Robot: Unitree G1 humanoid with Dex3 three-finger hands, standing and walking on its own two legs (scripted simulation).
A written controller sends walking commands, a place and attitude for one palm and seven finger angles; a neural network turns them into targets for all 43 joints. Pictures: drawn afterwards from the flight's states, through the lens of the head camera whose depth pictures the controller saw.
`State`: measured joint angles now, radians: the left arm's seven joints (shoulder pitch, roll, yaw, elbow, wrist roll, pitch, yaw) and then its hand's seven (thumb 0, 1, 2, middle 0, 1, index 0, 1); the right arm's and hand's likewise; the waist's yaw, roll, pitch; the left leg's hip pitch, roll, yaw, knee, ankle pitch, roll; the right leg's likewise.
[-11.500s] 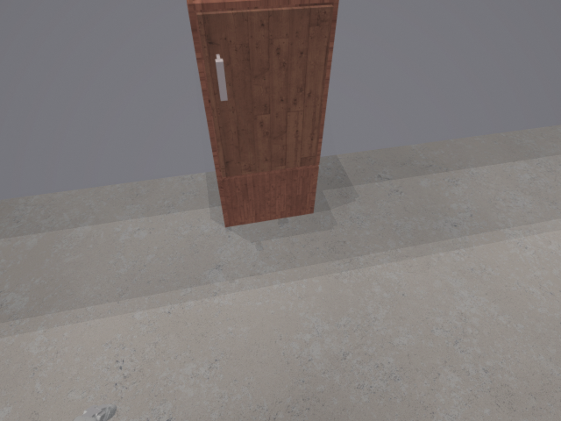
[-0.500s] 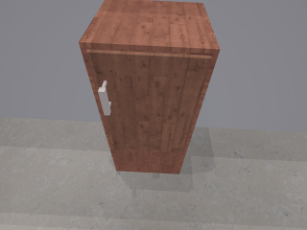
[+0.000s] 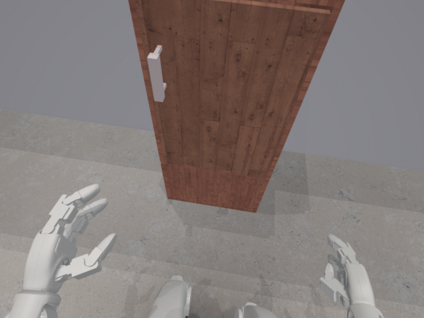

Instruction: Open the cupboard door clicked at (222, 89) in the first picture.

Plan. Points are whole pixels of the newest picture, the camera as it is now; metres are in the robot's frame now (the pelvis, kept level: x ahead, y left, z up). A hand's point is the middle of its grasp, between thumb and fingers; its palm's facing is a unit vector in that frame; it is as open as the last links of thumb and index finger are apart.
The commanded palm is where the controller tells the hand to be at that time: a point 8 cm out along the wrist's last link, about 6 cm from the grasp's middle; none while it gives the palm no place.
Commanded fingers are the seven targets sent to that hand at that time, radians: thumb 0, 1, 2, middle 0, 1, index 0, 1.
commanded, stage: raise the hand with hooked fingers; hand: left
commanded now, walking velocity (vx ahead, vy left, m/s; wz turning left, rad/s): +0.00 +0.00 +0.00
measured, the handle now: (159, 74) +0.63 +0.21 +0.09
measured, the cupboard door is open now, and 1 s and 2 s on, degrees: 0 0 0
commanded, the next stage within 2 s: move the hooked fingers beside the handle in 1.54 s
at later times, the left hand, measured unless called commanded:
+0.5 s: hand (84, 208) +0.27 +0.26 +0.06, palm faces -0.08 -1.00 -0.04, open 12.4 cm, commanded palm +0.25 +0.32 +0.08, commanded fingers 0.00 -0.36 0.36 -0.29 -1.11 -0.29 -1.11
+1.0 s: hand (42, 171) +0.31 +0.32 +0.11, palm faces -0.01 -1.00 -0.07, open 13.9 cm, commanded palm +0.28 +0.37 +0.10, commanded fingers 0.00 -0.50 0.30 -0.30 -1.20 -0.30 -1.20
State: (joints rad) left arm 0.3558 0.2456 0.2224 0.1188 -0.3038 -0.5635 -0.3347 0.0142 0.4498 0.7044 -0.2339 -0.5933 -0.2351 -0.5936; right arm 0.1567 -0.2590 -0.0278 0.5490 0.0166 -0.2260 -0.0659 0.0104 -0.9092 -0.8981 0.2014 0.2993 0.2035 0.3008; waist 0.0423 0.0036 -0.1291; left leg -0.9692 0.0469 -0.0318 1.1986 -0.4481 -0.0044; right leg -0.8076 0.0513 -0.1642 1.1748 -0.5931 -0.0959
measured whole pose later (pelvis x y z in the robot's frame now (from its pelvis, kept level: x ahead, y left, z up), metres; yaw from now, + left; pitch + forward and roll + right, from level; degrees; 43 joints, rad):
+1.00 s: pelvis +0.02 +0.06 +0.04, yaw -1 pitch +11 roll -4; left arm 0.00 0.42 0.40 0.36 -0.34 -0.33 -0.48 -0.01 -0.49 0.30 -0.30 -1.20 -0.30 -1.20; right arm 0.27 -0.26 0.05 0.55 0.03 -0.17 -0.06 0.01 -0.90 -0.90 0.21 0.30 0.21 0.30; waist 0.00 0.03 -0.09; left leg -0.79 0.01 0.03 0.97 -0.38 0.08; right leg -0.63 0.02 -0.10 0.91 -0.47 -0.01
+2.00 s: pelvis +0.02 +0.03 +0.04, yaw -2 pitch +14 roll -3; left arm -0.28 0.47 0.42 0.66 -0.31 -0.31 -0.53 -0.01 -0.50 0.30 -0.30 -1.20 -0.30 -1.20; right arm 0.28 -0.29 0.04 0.59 0.04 -0.15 -0.07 0.01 -0.91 -0.90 0.21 0.30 0.21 0.30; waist -0.04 0.03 -0.10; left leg -0.85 0.03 0.02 1.01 -0.39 0.04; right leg -0.70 0.05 -0.10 0.96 -0.50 -0.04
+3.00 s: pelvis +0.02 +0.05 +0.02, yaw -4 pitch +22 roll -5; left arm -0.90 0.67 0.47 1.23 -0.11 -0.36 -0.41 -0.01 -0.49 0.30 -0.30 -1.20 -0.30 -1.20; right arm 0.39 -0.29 0.05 0.63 0.01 0.04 -0.04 0.01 -0.91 -0.90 0.21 0.30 0.21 0.30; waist -0.17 0.03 -0.10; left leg -1.08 0.06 0.03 1.11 -0.42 0.06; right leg -0.92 0.06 -0.09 1.04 -0.51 -0.03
